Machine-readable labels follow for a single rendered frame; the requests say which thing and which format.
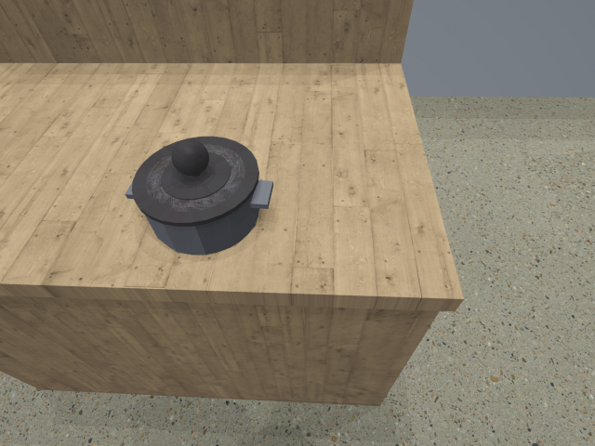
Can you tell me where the lid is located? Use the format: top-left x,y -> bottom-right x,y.
132,137 -> 259,227

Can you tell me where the table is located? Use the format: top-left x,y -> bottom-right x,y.
0,0 -> 464,406

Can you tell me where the pot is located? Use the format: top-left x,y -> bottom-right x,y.
126,180 -> 273,255

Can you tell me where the knob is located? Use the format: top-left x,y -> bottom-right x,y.
171,139 -> 209,176

